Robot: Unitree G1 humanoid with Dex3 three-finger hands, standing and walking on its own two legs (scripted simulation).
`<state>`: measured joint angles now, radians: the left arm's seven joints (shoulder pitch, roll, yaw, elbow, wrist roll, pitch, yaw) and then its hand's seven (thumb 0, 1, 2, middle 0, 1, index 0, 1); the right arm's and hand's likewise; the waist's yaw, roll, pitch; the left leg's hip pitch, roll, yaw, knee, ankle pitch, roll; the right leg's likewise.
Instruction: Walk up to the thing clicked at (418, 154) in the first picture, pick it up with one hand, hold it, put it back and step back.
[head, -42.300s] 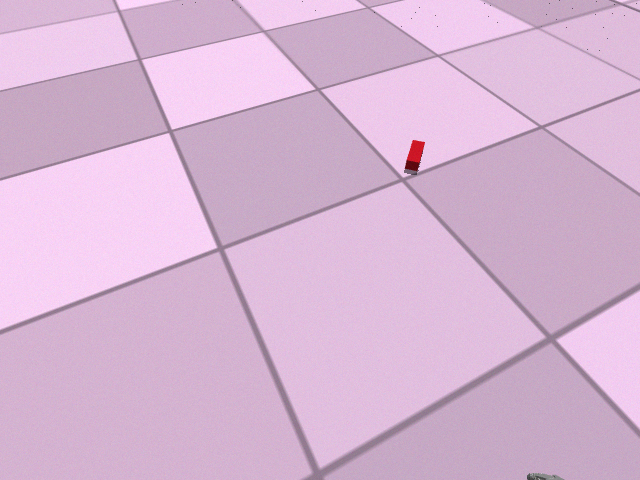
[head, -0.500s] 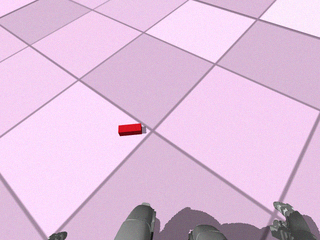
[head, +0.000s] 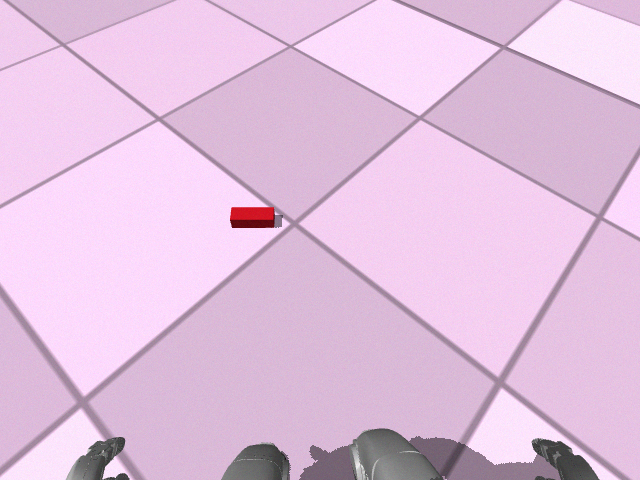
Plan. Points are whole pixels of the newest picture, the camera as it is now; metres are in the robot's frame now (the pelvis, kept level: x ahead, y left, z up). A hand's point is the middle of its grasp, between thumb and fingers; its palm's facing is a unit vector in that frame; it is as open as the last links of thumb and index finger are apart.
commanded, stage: step back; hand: left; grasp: from above
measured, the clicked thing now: (253, 217) +1.00 +0.26 -0.74
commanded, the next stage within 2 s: stand in 1.10 s
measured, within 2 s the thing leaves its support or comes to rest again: neither
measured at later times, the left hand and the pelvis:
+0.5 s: hand out of the picture -0.04 +0.28 -0.14, palm faces +0.05 -0.90 -0.43, open 7.4 cm; pelvis -0.08 -0.01 +0.00, yaw +2 degrees
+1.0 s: hand out of the picture +0.05 +0.24 -0.14, palm faces +0.07 -0.92 -0.38, open 7.4 cm; pelvis -0.03 -0.02 -0.01, yaw +4 degrees
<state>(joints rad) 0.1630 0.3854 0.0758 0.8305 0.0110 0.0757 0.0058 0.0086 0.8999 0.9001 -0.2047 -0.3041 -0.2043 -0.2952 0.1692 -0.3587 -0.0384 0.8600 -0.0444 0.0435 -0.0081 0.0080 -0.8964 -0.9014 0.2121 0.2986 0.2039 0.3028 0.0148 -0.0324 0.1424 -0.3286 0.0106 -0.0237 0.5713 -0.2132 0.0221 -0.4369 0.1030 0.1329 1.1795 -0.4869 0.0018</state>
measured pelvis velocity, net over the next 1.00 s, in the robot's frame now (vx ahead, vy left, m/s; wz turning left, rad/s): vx -0.03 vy -0.02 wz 0.06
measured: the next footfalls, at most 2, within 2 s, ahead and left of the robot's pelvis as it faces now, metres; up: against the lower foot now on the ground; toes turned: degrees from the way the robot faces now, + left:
right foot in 0.12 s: -0.06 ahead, -0.14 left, +0.00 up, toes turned +0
left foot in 0.46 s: -0.04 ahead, +0.12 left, +0.00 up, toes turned +0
